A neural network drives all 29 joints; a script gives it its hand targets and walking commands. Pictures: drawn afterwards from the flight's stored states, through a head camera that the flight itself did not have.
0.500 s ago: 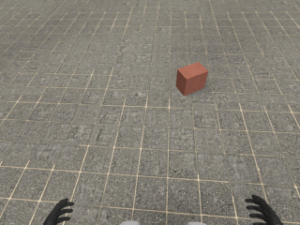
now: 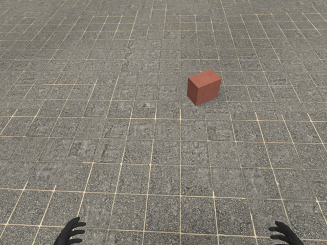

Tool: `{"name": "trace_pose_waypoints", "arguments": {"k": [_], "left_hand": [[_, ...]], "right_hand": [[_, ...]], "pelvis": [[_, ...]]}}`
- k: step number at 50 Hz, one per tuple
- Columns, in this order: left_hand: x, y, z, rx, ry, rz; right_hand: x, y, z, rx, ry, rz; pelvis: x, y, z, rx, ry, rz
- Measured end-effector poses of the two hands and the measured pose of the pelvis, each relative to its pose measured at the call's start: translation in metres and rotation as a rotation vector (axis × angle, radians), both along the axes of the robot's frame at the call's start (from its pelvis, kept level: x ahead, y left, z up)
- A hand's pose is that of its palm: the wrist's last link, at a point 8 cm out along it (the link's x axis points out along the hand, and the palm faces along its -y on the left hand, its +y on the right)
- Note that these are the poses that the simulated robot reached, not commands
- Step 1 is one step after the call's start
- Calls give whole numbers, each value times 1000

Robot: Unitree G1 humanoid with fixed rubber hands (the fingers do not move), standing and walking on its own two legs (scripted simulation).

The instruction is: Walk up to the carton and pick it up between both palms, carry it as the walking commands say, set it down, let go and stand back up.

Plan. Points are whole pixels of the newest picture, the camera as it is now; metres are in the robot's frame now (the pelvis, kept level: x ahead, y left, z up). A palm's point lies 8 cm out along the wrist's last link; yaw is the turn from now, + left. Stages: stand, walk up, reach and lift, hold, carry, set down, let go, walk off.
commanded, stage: stand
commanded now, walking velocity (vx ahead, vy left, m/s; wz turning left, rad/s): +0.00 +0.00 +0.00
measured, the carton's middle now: (203, 87) +1.31 -0.27 -0.66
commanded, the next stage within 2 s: walk up in 0.50 s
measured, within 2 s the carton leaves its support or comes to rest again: neither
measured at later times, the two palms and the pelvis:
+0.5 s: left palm out of the picture +0.09 +0.30 -0.09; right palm out of the picture +0.10 -0.28 -0.09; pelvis +0.00 +0.00 +0.02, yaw +0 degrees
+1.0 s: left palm (59, 231) +0.16 +0.29 -0.07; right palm out of the picture +0.05 -0.38 -0.10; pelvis +0.04 -0.03 -0.01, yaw -9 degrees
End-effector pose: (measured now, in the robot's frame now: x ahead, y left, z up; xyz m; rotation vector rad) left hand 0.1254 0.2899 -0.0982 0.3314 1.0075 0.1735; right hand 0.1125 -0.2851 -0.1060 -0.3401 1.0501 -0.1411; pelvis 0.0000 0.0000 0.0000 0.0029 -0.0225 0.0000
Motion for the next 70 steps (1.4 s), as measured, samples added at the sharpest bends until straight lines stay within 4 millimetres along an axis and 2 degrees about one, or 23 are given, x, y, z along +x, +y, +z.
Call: {"name": "trace_pose_waypoints", "arguments": {"k": [22, 32, 38, 41, 46, 50, 56, 60, 63, 65, 70], "left_hand": [[-33, 8, 5, -8, 101, 45], [-50, 10, 1, -20, 147, 60], [-51, 14, 1, -32, 148, 33], [-37, 17, 6, -1, 158, -40], [7, 10, 21, 42, 107, -127], [36, 3, 24, 97, 30, -143], [50, -8, 25, 87, 36, -121], [73, -12, 18, 61, 45, -148], [103, -15, 5, 51, 48, -186], [128, -27, 0, 44, 55, -228], [200, -65, 8, 6, 3, -351]], "right_hand": [[-11, 0, 12, 1, 60, -33], [-17, 3, 15, -2, 82, -42], [-21, -3, 18, 1, 32, -62], [-33, -22, 21, -16, -17, -119], [-63, -66, 18, -58, 8, -196], [-67, -96, 2, -76, 47, -212], [-33, -99, 8, -43, 31, -209], [-11, -93, 18, -39, 23, -202], [-4, -94, 21, -77, -5, -227], [-7, -96, 23, -93, -17, -274], [-17, -99, 27, -94, 31, -351]], "pelvis": [[-3, 4, 18, -4, -22, -1], [-7, 7, 21, -6, -18, 1], [-6, 8, 19, 5, -5, -41], [-1, 3, 16, 21, 3, -87], [18, -14, 10, 31, -10, -147], [36, -32, -6, -2, -28, -156], [64, -41, 0, -35, -29, -168], [88, -41, 2, -31, -17, -181], [109, -39, -6, -10, -10, -209], [121, -41, -6, 7, -7, -236], [151, -50, 0, 21, -8, -288]]}}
